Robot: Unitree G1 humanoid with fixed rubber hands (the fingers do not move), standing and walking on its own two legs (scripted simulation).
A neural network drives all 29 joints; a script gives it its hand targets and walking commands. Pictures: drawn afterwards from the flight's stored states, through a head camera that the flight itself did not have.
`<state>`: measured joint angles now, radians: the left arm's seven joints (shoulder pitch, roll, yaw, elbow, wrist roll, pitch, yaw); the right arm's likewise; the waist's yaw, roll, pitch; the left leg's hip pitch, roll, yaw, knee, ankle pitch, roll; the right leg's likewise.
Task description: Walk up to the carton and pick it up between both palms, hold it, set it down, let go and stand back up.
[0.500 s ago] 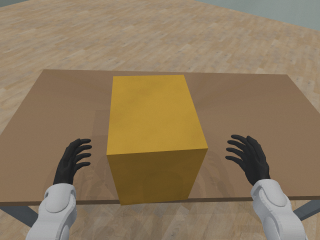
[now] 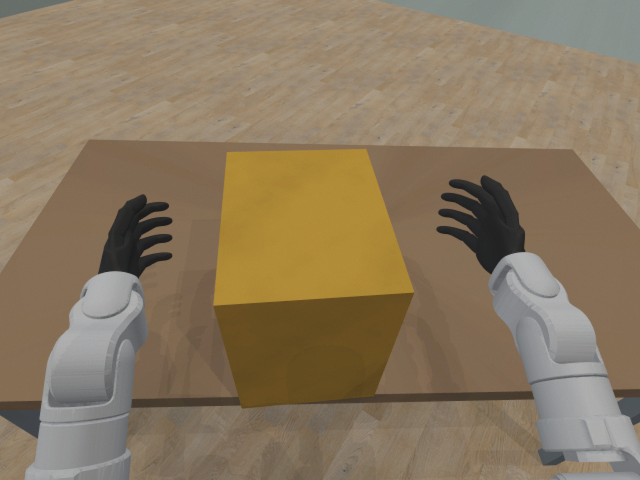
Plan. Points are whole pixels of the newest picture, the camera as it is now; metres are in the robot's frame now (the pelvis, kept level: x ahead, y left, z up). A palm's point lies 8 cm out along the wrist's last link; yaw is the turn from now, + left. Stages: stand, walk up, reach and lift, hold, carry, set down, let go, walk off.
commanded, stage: reach and lift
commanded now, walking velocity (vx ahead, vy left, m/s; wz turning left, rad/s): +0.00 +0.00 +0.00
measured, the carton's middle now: (303, 279) +0.40 +0.04 +0.01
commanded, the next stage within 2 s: none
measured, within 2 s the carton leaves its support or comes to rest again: neither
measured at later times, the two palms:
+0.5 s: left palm (136, 219) +0.36 +0.23 +0.17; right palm (489, 187) +0.41 -0.18 +0.19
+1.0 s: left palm (153, 253) +0.37 +0.23 +0.09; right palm (484, 236) +0.41 -0.20 +0.11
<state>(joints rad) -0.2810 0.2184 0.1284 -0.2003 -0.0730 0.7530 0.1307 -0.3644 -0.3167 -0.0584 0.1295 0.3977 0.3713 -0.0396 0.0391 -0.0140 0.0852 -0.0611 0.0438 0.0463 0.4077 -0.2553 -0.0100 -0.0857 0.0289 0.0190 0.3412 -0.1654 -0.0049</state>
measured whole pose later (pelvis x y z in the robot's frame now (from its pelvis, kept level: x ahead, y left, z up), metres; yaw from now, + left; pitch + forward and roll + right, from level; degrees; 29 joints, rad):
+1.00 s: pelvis +0.00 +0.00 +0.00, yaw +0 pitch +0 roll -1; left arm -0.54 0.22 0.16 0.53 -0.07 0.26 0.07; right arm -0.66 -0.32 -0.03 0.76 0.31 0.10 -0.02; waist 0.04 -0.01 0.04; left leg -0.17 0.04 0.05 0.41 -0.24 -0.01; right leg -0.19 0.03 0.02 0.34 -0.15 0.00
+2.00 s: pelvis +0.01 +0.00 +0.00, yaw +0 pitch +9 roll -1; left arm -0.54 0.04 0.19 0.85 -0.04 -0.17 0.13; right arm -0.64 -0.07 -0.02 0.95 0.06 -0.21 -0.09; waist 0.06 0.02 -0.07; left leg -0.33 0.04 0.05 0.41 -0.22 -0.01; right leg -0.35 0.03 0.02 0.34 -0.13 -0.01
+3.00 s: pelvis +0.00 +0.00 +0.00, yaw +0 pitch +7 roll -1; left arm -0.54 -0.03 0.29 0.90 0.05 -0.23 0.14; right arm -0.64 -0.02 -0.09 0.97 -0.10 -0.22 -0.15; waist 0.06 0.02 -0.08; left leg -0.31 0.04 0.05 0.41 -0.22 -0.01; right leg -0.31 0.03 0.02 0.31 -0.12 0.00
